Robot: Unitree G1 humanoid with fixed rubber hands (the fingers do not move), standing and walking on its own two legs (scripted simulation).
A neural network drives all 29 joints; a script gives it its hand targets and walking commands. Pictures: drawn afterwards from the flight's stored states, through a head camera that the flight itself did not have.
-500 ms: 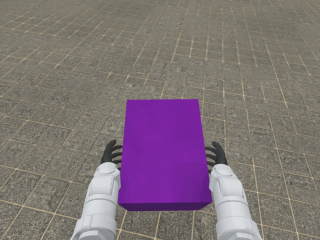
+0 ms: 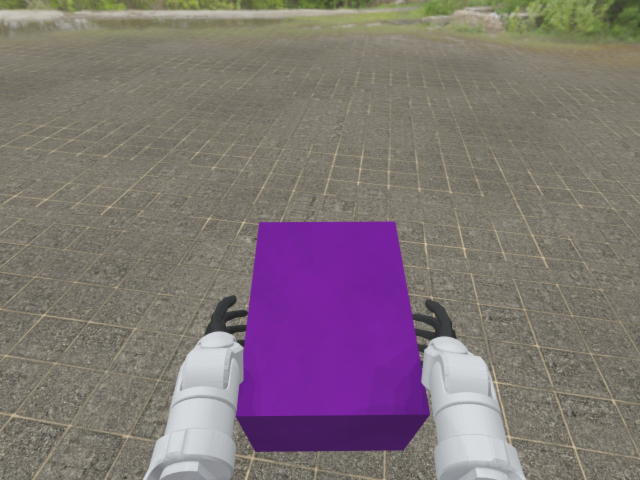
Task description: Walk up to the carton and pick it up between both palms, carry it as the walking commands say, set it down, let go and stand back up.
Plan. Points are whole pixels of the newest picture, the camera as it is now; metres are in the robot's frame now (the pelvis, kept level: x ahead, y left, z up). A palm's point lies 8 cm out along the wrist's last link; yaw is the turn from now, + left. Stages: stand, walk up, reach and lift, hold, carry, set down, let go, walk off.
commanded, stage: reach and lift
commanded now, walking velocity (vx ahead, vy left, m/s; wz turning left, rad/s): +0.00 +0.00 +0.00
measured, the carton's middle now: (328, 331) +0.37 +0.00 -0.01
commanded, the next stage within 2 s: hold in 1.12 s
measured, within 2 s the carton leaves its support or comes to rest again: neither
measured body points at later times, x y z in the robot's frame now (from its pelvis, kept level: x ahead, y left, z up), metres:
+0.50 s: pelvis +0.00 +0.01 +0.00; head -0.06 +0.02 +0.45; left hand +0.30 +0.18 +0.03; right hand +0.31 -0.13 +0.04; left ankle +0.01 +0.13 -0.74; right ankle +0.01 -0.12 -0.74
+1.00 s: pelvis +0.00 +0.01 +0.00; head -0.06 +0.01 +0.45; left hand +0.29 +0.17 +0.03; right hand +0.30 -0.14 +0.04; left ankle +0.01 +0.13 -0.74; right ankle +0.01 -0.12 -0.74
